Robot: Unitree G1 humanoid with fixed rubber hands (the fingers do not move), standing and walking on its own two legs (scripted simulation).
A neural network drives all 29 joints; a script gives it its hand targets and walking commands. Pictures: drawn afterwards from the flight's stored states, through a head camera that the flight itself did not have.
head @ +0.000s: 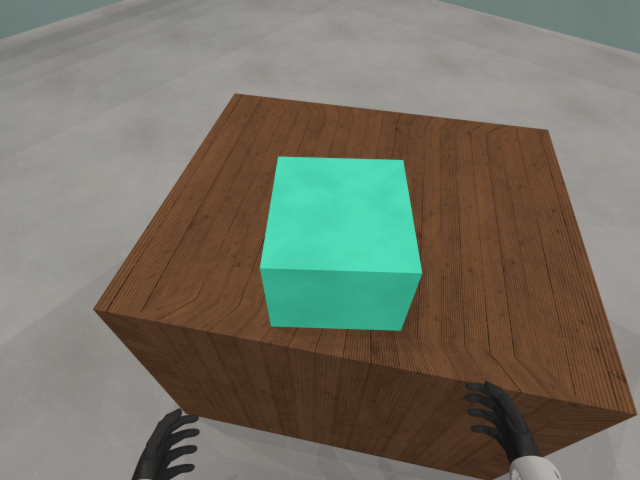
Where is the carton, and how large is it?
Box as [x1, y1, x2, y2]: [260, 157, 421, 330]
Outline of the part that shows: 278,157 260,264 260,271 271,325 400,330 421,275 402,160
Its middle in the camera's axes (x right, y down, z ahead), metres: +0.03 +0.00 +0.68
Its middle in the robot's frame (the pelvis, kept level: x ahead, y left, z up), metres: +0.50 -0.01 -0.05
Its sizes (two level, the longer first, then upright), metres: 0.248 0.226 0.174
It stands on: a pedestal, 0.64 m high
